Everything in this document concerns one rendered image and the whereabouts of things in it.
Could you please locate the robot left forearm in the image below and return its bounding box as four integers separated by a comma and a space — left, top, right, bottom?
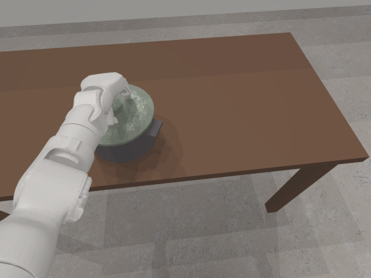
13, 83, 113, 209

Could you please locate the lid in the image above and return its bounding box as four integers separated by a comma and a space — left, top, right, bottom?
98, 85, 154, 147

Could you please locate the knob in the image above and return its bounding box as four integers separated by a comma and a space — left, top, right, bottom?
112, 97, 123, 116

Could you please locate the robot left upper arm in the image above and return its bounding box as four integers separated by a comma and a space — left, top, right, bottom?
0, 158, 92, 278

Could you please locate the robot left hand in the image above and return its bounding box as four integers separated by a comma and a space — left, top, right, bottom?
81, 72, 132, 126

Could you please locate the table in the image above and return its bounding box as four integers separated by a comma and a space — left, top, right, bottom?
0, 32, 369, 221

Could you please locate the pot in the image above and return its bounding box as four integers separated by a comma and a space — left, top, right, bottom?
95, 118, 163, 163

